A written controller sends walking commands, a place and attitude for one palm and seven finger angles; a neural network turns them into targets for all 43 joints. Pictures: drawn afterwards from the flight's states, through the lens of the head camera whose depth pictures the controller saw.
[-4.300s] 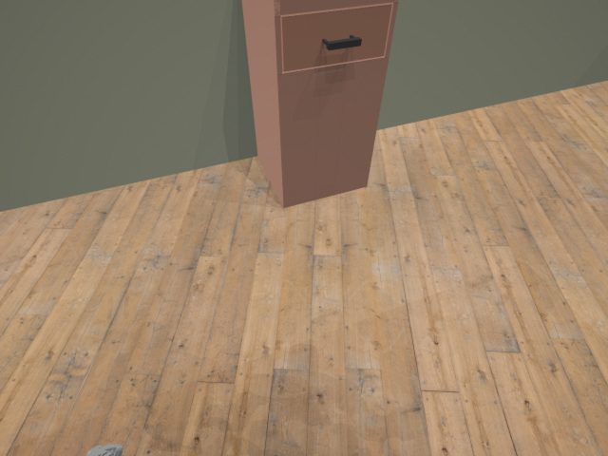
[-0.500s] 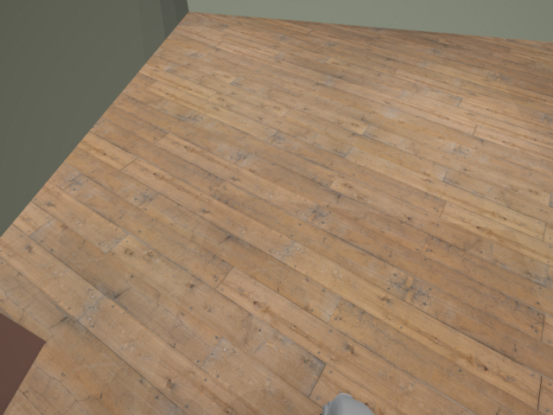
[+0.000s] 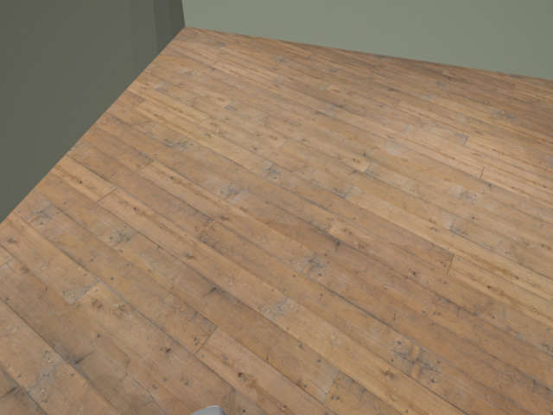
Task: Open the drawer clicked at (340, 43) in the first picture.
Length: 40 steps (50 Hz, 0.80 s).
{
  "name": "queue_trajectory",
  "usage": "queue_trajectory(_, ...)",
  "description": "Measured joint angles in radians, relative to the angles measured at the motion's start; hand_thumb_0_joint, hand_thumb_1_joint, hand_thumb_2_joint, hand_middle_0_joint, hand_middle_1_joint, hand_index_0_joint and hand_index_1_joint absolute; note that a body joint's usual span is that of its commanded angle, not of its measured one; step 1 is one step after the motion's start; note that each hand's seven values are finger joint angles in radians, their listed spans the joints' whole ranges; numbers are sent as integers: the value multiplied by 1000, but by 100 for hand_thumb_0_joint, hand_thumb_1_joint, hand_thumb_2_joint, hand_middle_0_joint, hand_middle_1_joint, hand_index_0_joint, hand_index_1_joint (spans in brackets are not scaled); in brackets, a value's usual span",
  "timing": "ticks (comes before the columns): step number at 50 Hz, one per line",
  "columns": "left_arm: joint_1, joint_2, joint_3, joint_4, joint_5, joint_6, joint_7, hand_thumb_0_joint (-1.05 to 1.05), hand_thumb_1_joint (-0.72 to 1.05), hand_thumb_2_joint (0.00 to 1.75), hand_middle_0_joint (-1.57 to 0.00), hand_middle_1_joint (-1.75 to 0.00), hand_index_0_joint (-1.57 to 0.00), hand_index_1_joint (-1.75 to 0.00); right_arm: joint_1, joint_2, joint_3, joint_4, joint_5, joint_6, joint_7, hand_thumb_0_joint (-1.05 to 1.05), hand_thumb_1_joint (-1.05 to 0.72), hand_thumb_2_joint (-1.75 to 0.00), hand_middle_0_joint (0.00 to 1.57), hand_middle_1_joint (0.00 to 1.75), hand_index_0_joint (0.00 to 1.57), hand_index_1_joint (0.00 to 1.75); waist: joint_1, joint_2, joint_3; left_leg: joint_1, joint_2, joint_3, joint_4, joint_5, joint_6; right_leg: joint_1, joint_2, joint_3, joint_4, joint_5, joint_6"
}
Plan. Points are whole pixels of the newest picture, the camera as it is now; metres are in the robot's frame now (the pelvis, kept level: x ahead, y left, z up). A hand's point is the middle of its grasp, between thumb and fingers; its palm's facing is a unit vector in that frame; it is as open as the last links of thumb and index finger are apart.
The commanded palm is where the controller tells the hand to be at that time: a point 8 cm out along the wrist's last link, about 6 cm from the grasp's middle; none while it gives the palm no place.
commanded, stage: turn to face it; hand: left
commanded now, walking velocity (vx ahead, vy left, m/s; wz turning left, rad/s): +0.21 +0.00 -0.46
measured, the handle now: out of the picture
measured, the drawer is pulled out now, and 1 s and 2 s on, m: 0.00 0.00 0.00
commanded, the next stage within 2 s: none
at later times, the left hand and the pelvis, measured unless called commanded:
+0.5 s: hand (186, 371) +0.21 +0.16 -0.13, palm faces +0.18 -0.95 -0.25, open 7.3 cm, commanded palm none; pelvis +0.13 -0.03 +0.01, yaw +11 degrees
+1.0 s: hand out of the picture +0.06 +0.21 -0.17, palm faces +0.51 -0.82 -0.26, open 7.4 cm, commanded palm none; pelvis +0.14 +0.00 +0.01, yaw +29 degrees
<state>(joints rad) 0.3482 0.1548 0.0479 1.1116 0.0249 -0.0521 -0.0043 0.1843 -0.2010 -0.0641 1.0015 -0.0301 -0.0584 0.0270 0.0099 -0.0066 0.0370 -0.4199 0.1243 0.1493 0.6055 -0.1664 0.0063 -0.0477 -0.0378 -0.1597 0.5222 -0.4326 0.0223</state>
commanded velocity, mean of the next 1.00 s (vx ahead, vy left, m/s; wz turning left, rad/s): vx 0.00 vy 0.00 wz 0.59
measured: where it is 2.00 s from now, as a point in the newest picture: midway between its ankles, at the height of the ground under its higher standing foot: outside the picture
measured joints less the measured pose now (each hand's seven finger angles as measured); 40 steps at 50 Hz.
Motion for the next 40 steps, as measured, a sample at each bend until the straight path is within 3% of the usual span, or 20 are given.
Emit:
queue_trajectory(2, 0, 7, 3, 11, -6, 21, -2, 1, 92, 90, -20, -30, -20, -30, -12, 9, 6, -8, -7, -17, -9, 1, -93, -89, 20, 29, 20, 30, 0, -23, 14, 7, -10, 22, 61, -45, 33, -94, -15, 51, 268, -62, -21)
queue_trajectory(4, -10, 14, 5, 17, -5, 34, -2, 1, 92, 90, -20, -30, -20, -30, -8, 23, 15, -9, -6, -21, -20, 1, -92, -89, 20, 29, 20, 30, -2, -31, 17, 44, -15, 44, 54, -88, 39, -211, -10, 87, 524, -46, -36)
queue_trajectory(6, -36, 22, 7, 15, -3, 37, -5, 1, 91, 90, -20, -30, -20, -30, 11, 41, 23, 2, -3, -24, -32, 1, -92, -89, 20, 29, 20, 30, -11, -34, 19, 91, -31, 52, -4, -80, 32, -300, -24, 84, 629, 10, -29)
queue_trajectory(13, -154, 22, 7, -71, -6, 45, 12, 1, 92, 90, -20, -30, -20, -30, 107, 58, 29, 73, 9, 9, -42, 0, -95, -89, 20, 29, 20, 30, -28, -9, 14, 182, -85, 4, -155, -42, 32, -403, -53, 84, 395, 79, 26)
queue_trajectory(19, -214, 11, 10, -138, -12, 52, 16, 1, 92, 90, -20, -30, -20, -30, 141, 64, 15, 85, 6, 64, -28, 1, -93, -89, 20, 30, 21, 30, -54, 23, 15, 176, -97, -62, -90, -98, -3, -323, -24, 69, 139, 147, 41)
queue_trajectory(20, -213, 11, 8, -149, -11, 46, 16, 1, 92, 90, -20, -30, -20, -30, 146, 63, 12, 80, 9, 71, -26, 1, -92, -89, 20, 30, 21, 30, -55, 23, 11, 166, -102, -72, -59, -118, -12, -288, -24, 62, 68, 184, 33)
queue_trajectory(21, -216, 4, 8, -154, -7, 40, 19, 1, 92, 90, -20, -30, -20, -30, 142, 57, 7, 76, 12, 79, -24, 1, -92, -89, 20, 30, 21, 30, -55, 36, 12, 142, -98, -84, 0, -163, -20, -281, -20, 49, 63, 177, -1)
queue_trajectory(24, -213, -12, -6, -174, -4, 37, 22, 1, 91, 90, -20, -30, -20, -30, 117, 35, -9, 56, 11, 104, -22, 1, -92, -89, 20, 30, 20, 30, -62, 55, 14, 28, -108, -115, 302, -316, -39, -262, -35, -2, 75, 150, -61)
queue_trajectory(26, -203, -19, -11, -181, -5, 40, 24, 1, 91, 90, -20, -30, -20, -30, 96, 18, -18, 42, 9, 111, -17, 1, -91, -89, 20, 29, 20, 30, -59, 55, 13, -32, -98, -110, 462, -284, -52, -232, -45, -30, 41, 156, -66)
queue_trajectory(29, -184, -23, -11, -183, -5, 43, 30, 0, 91, 90, -20, -30, -20, -30, 62, -8, -26, 16, 7, 116, -11, 1, -91, -89, 20, 29, 20, 30, -52, 47, 12, -76, -76, -103, 550, -229, -69, -196, -58, -67, -3, 167, -67)
queue_trajectory(35, -151, 11, -6, -187, 4, 52, 28, 0, 92, 90, -20, -30, -21, -30, -13, -54, -32, -31, 7, 129, -5, 1, -91, -89, 20, 29, 20, 30, -25, 24, 24, -57, -51, -89, 427, -226, -82, -168, -90, -139, -20, 156, -62)
queue_trajectory(40, -119, 50, 1, -177, 9, 65, 20, 0, 92, 90, -20, -30, -21, -30, -79, -72, -22, -73, 11, 125, 0, 1, -91, -90, 20, 29, 20, 30, 5, 4, 48, 15, -51, -50, 231, -243, -66, -175, -119, -192, 27, 124, -44)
